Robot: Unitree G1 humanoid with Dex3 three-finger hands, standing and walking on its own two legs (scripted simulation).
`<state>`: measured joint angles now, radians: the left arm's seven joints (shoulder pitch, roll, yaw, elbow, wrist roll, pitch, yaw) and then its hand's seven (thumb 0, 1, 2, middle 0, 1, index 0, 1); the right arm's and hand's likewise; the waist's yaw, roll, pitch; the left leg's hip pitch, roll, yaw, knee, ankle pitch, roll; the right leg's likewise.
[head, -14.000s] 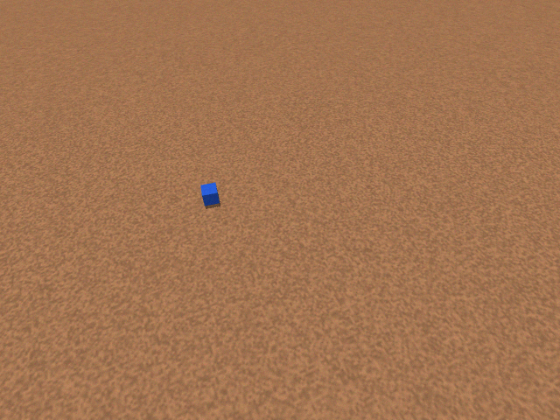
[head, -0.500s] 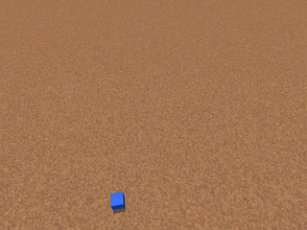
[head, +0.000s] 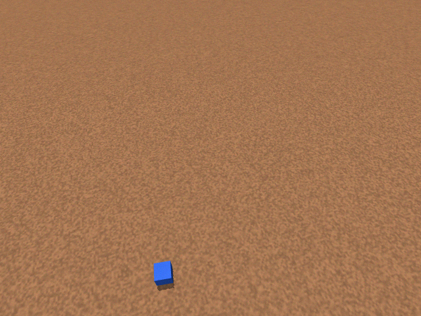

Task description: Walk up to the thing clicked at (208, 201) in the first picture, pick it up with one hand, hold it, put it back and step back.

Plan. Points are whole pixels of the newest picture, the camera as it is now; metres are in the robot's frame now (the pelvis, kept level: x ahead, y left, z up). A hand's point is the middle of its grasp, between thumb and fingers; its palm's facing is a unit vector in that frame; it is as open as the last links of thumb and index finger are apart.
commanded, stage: stand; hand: left
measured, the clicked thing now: (163, 273) +0.42 +0.23 -0.75
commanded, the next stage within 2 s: none
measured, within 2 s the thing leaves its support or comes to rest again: neither
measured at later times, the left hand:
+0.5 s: hand out of the picture +0.06 +0.26 -0.16, palm faces -0.02 -0.94 -0.34, open 7.4 cm
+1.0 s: hand out of the picture +0.06 +0.26 -0.16, palm faces -0.01 -0.94 -0.34, open 7.4 cm
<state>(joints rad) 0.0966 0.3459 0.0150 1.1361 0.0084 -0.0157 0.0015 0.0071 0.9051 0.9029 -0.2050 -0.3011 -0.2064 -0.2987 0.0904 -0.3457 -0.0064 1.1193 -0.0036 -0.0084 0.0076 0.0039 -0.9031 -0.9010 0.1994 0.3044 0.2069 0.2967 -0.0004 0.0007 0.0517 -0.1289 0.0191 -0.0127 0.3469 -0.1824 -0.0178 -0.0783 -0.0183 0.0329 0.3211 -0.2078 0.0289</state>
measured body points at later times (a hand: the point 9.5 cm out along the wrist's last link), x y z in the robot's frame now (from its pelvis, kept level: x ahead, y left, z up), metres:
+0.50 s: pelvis -0.01 +0.00 +0.00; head +0.01 +0.01 +0.45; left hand +0.06 +0.31 -0.14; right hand +0.07 -0.30 -0.13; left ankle +0.00 +0.13 -0.75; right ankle -0.02 -0.14 -0.75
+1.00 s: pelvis -0.01 +0.00 +0.00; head +0.00 +0.01 +0.45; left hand +0.06 +0.31 -0.13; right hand +0.08 -0.30 -0.13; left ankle +0.00 +0.13 -0.75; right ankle -0.02 -0.14 -0.75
